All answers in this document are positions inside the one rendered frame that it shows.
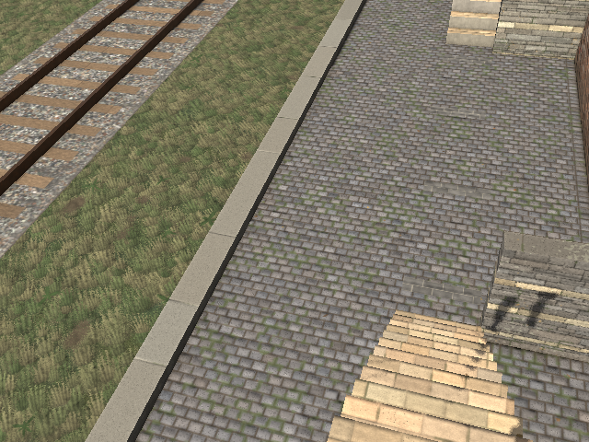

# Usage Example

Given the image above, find stairs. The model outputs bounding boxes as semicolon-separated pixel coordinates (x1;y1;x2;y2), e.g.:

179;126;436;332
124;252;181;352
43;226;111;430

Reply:
319;309;533;442
446;0;502;48

